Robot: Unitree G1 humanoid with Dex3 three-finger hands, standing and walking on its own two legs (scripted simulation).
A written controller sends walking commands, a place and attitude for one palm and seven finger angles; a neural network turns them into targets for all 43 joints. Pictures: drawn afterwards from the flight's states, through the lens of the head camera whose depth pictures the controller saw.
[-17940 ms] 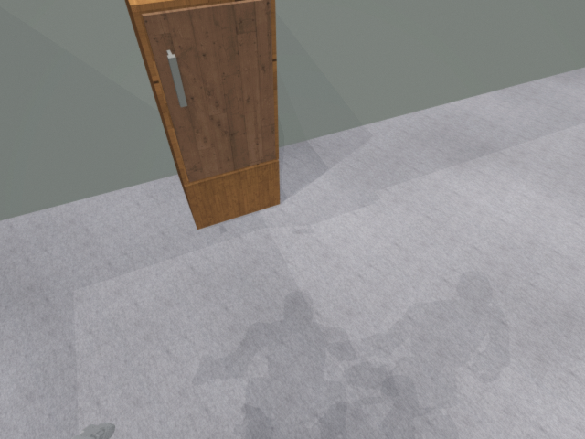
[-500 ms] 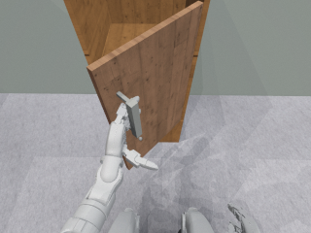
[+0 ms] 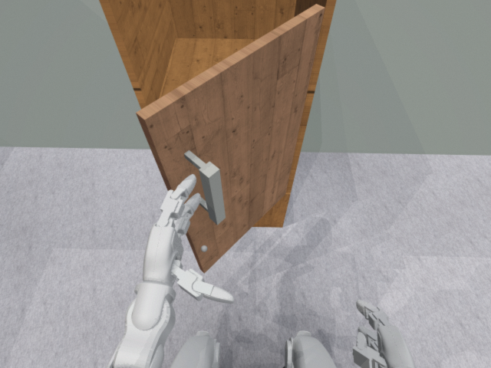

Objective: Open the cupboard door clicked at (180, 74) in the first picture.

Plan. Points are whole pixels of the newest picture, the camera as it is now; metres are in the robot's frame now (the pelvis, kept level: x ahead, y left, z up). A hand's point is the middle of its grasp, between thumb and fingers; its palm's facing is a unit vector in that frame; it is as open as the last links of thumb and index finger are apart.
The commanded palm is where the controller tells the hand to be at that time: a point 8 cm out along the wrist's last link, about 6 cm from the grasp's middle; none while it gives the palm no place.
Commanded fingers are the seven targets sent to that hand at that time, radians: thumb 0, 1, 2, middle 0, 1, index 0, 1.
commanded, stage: slide the hand sideways off the handle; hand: left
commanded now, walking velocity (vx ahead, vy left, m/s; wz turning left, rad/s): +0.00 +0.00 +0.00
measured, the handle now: (205, 189) +0.39 +0.09 +0.05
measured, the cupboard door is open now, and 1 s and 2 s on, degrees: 48 48 48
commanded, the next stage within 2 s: draw the hand back to the body in 0.52 s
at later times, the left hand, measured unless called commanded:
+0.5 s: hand (171, 281) +0.24 +0.12 +0.03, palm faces -0.02 -1.00 -0.04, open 16.3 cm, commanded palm +0.22 +0.18 +0.04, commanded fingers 0.00 -0.50 0.30 -0.15 -0.30 -0.15 -0.30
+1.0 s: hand (127, 278) +0.23 +0.16 +0.10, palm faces +0.00 -1.00 -0.06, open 16.3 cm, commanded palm +0.20 +0.22 +0.11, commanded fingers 0.00 -0.50 0.30 -0.15 -0.30 -0.15 -0.30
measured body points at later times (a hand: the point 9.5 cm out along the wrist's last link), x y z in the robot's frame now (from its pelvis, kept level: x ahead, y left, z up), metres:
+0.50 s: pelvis +0.00 -0.01 -0.01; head +0.08 -0.02 +0.43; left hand +0.24 +0.18 +0.04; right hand +0.20 -0.24 -0.10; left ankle +0.01 +0.13 -0.65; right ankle +0.03 -0.12 -0.65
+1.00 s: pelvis +0.01 +0.00 +0.02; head +0.05 -0.01 +0.47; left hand +0.22 +0.21 +0.11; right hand +0.19 -0.23 -0.05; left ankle +0.01 +0.13 -0.65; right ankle +0.03 -0.12 -0.65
